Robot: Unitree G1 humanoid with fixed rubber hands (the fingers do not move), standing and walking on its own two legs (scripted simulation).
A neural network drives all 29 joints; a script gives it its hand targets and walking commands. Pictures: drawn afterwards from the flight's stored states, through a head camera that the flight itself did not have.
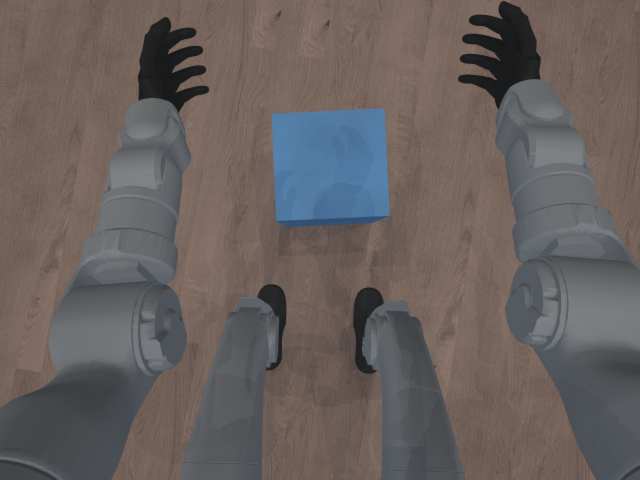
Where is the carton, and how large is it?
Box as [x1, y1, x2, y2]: [272, 108, 389, 226]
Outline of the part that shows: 383,108 272,114 275,206 277,221 287,226 372,222 389,215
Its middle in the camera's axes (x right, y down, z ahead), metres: +0.02 -0.13 +0.84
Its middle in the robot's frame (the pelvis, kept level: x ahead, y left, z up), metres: +0.49 +0.00 -0.51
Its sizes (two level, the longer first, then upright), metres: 0.210 0.200 0.250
